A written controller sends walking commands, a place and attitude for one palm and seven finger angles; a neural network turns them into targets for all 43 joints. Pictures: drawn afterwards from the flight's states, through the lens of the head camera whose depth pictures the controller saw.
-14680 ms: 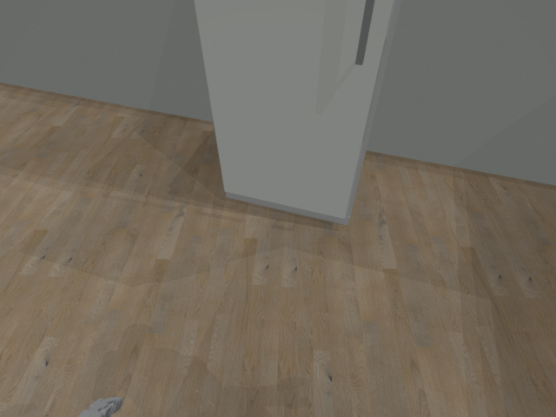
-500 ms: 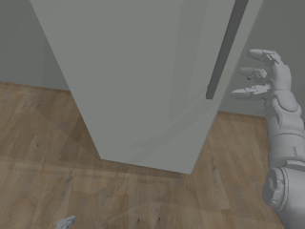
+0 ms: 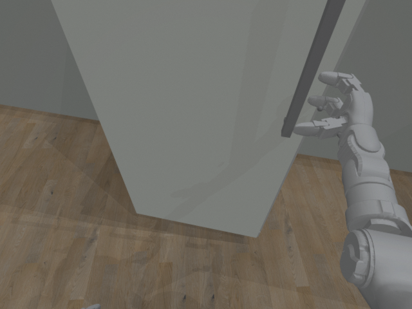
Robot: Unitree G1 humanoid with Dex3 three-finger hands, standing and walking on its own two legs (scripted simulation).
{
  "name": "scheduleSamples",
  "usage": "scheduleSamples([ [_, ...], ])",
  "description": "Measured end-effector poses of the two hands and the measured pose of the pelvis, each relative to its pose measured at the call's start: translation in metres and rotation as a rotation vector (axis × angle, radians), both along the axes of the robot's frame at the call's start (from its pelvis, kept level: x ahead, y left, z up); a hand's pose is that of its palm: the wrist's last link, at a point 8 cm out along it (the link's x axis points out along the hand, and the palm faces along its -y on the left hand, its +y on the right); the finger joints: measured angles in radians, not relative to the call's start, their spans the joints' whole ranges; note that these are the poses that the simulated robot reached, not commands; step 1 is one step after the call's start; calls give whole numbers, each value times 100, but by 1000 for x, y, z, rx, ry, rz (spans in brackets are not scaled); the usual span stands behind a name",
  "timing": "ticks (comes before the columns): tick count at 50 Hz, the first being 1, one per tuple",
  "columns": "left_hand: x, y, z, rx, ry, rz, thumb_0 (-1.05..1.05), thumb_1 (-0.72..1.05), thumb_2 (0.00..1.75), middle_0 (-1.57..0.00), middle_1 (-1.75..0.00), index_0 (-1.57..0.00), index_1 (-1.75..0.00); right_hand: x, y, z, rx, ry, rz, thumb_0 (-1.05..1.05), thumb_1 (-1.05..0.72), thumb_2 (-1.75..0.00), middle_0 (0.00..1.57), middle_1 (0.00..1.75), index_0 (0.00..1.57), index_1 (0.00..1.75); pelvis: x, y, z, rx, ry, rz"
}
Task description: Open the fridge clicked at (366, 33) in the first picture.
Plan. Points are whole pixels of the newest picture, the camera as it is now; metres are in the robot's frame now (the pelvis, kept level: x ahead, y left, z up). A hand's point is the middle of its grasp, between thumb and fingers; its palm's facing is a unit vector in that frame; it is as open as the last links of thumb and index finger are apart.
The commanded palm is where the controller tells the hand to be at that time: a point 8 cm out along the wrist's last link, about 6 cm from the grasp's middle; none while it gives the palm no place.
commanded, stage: feel for the door with the fingertips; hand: right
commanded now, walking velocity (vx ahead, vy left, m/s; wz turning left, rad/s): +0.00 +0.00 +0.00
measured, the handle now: (320, 34) +0.53 -0.12 +0.28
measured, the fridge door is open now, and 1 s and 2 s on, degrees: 0 0 0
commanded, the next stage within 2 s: slide the fingers in behind the handle in 0.58 s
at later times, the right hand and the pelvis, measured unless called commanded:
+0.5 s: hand (322, 103) +0.48 -0.15 +0.18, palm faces +0.10 +1.00 +0.01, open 14.0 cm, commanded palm +0.45 -0.20 +0.18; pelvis +0.00 +0.01 +0.00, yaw -1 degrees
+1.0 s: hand (322, 103) +0.48 -0.16 +0.18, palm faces +0.08 +1.00 +0.02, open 13.7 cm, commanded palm +0.46 -0.20 +0.18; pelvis -0.01 +0.00 +0.00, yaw +0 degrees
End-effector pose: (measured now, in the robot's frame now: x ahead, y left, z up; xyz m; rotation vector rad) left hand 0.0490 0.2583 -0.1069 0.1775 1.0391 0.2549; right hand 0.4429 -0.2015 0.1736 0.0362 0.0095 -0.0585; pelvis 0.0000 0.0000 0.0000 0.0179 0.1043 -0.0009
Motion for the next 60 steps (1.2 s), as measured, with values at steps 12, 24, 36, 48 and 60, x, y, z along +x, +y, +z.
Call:
scheduleSamples([
  [12, 14, 5, 2, -10, -45, -16, 0, 90, 90, -20, -30, -20, -30, -1, 9, 8, -28, -27, -44, -1, 49, -30, 31, 120, 30, 120, -1, 9, 0, -6, -7, 2],
  [24, -1, 19, -1, 19, 23, -9, 0, 90, 90, -20, -30, -20, -30, 6, -3, 7, -27, -1, -39, -1, 50, -30, 30, 120, 30, 120, -4, 15, 0, -5, 5, -14],
  [36, -30, 19, -3, 33, 103, 19, 0, 90, 90, -20, -30, -20, -30, 18, -8, 3, -24, -10, -31, -1, 50, -30, 36, 125, 36, 125, -4, 10, -2, 2, 36, -15],
  [48, -38, 3, -5, 8, 95, 21, 0, 90, 90, -20, -30, -20, -30, 17, -8, 2, -17, -16, -25, -1, 50, -30, 35, 124, 35, 124, -6, 2, -3, 5, 37, -5],
  [60, -24, -4, -4, 3, 52, 3, 0, 90, 90, -20, -30, -20, -30, 16, 2, -2, -11, -19, -25, -1, 50, -30, 33, 123, 33, 122, -7, -2, -4, 5, 36, -2],
])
